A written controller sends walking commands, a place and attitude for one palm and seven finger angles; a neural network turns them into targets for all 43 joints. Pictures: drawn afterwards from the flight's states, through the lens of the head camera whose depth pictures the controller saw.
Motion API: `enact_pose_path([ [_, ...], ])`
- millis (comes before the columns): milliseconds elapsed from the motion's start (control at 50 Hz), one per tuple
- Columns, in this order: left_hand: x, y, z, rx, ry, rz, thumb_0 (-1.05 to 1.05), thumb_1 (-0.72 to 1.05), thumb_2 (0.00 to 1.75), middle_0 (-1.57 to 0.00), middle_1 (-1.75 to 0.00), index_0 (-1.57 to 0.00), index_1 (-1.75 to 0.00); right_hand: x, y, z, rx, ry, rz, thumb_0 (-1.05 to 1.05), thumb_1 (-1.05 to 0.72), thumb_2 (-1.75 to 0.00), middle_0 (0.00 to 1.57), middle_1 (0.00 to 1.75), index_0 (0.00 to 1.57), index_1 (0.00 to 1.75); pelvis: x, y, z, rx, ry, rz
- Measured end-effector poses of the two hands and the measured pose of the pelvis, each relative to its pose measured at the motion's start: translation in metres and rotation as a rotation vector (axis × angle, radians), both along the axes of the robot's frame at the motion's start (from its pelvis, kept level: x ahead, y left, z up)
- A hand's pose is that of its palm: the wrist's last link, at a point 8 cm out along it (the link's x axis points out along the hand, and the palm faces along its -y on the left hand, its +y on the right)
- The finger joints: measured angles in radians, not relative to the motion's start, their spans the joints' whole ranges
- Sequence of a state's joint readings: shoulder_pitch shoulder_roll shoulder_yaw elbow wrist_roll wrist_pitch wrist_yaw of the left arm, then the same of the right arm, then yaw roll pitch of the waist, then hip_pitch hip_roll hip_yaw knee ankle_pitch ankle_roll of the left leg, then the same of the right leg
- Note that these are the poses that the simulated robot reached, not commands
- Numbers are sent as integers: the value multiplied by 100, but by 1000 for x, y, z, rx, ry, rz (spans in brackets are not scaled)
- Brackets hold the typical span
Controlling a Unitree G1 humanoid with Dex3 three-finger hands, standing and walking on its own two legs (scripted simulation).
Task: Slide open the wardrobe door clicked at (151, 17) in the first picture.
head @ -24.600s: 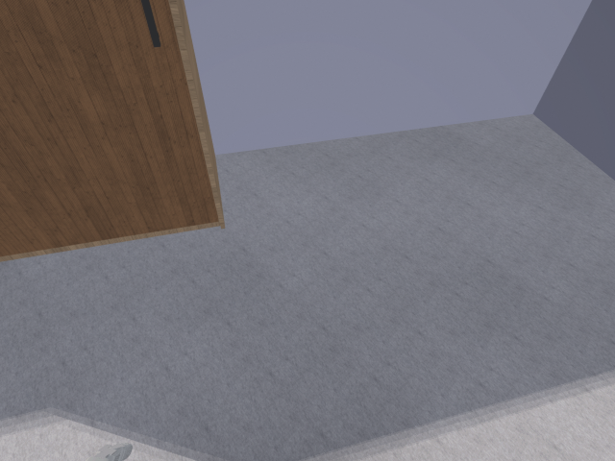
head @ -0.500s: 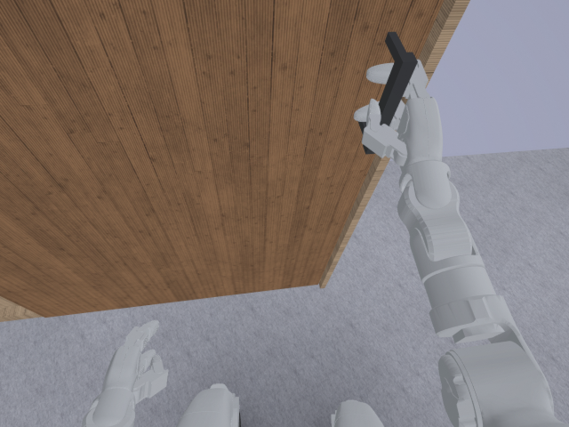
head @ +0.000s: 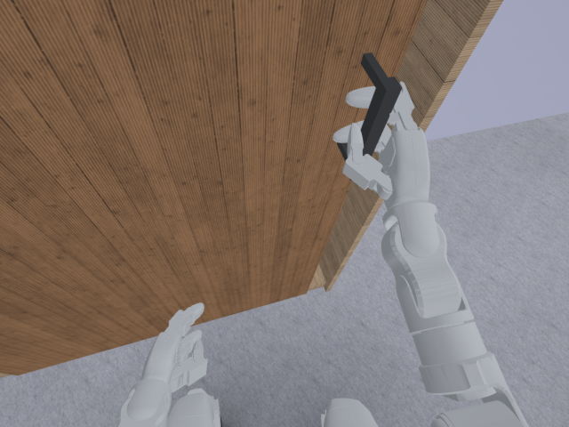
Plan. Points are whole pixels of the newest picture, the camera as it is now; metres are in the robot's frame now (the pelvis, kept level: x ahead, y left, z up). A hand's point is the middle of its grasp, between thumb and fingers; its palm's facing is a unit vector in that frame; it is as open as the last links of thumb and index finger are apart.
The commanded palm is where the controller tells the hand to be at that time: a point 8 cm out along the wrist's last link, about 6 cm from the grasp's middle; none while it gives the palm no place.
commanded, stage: step sideways, sliding the door along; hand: right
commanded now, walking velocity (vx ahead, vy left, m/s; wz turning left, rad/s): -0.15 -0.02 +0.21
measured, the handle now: (362, 123) +0.43 -0.14 +0.15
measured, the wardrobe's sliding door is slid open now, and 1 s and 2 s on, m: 0.08 0.31 0.45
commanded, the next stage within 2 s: none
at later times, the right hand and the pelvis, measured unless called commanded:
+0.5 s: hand (249, 183) +0.35 +0.01 +0.15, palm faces -0.16 +0.99 -0.06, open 5.8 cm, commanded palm +0.34 +0.02 +0.15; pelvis +0.03 +0.04 -0.01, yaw +3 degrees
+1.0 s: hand (149, 203) +0.34 +0.11 +0.15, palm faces -0.17 +0.97 -0.17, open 6.0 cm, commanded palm +0.32 +0.11 +0.16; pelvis -0.07 +0.13 +0.01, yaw +10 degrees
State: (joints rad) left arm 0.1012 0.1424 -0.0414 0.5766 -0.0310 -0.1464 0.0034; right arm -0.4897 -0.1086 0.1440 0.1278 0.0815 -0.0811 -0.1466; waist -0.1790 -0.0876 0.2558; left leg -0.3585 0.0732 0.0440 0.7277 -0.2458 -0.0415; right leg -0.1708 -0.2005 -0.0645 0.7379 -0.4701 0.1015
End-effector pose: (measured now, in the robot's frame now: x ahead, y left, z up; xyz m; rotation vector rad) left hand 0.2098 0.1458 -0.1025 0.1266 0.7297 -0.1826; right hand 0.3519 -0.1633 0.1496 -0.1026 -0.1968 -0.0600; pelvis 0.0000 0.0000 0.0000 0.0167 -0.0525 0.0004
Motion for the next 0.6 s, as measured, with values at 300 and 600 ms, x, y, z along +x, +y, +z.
enact_pose_path([
  [300, 21, 55, 25, 107, -33, 71, 2, 91, 90, -20, -30, -19, -30, -8, 64, -3, 83, -32, 166, 1, -82, -86, 35, 141, 21, 137, 13, 6, 11, 5, 61, 25],
  [600, 15, 79, 14, 34, -29, 146, 2, 91, 90, -20, -30, -20, -30, -14, 138, -1, 87, -36, 281, 2, -80, -85, 44, 141, 26, 140, 6, 43, 8, -31, 28, 75],
])
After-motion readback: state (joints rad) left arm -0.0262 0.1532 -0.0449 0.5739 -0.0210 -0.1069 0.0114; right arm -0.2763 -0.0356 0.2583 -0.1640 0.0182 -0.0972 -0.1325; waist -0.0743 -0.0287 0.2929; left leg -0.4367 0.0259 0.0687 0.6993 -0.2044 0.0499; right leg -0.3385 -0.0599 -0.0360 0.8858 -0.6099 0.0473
